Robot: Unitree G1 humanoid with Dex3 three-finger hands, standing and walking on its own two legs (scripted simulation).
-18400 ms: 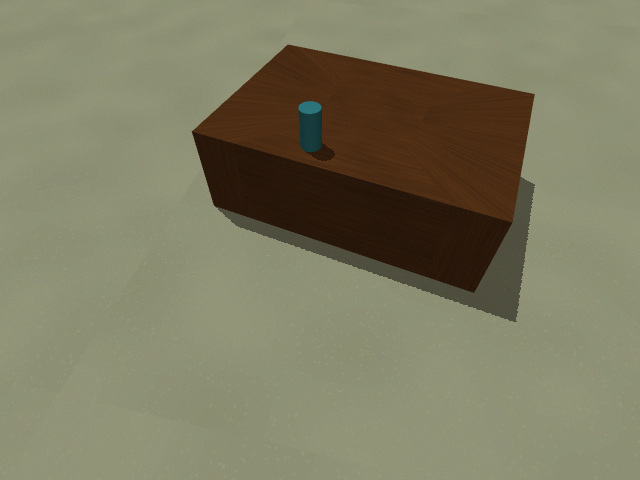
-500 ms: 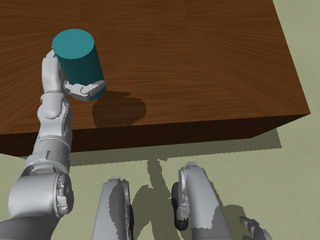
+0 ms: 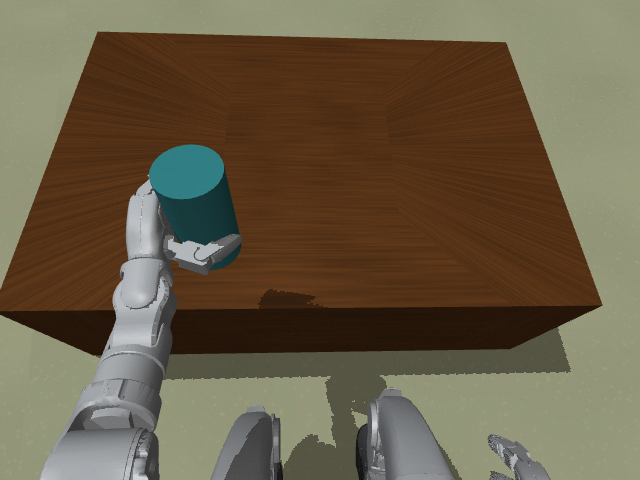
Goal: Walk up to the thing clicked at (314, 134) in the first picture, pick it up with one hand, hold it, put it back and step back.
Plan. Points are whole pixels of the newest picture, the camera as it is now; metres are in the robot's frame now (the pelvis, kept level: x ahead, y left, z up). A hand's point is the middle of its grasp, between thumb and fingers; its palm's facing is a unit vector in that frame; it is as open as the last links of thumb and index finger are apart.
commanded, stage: lift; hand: left
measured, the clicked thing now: (201, 213) +0.42 +0.15 +0.03
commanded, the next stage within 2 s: hold in 0.88 s
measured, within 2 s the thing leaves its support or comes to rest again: neither
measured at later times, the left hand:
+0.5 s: hand (183, 215) +0.39 +0.15 +0.08, palm faces +0.06 -1.00 -0.03, open 10.7 cm
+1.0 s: hand (180, 211) +0.38 +0.15 +0.11, palm faces +0.05 -1.00 -0.02, open 10.7 cm
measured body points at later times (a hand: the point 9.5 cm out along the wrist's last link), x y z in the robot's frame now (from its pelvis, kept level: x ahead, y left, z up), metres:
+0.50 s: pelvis +0.02 +0.00 +0.05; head +0.09 +0.01 +0.49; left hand +0.38 +0.21 +0.09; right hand +0.14 -0.25 -0.07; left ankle +0.01 +0.11 -0.63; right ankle +0.07 -0.13 -0.63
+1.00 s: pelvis +0.03 -0.01 +0.07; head +0.08 +0.00 +0.52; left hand +0.37 +0.20 +0.11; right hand +0.15 -0.26 -0.04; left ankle +0.01 +0.11 -0.63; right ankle +0.07 -0.14 -0.63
